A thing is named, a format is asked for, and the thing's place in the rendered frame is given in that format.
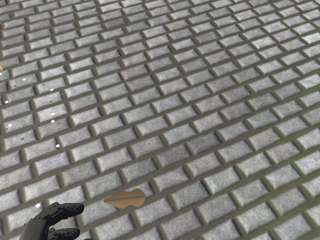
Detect left robot hand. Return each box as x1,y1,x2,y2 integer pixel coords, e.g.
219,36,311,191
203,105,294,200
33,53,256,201
19,202,92,240

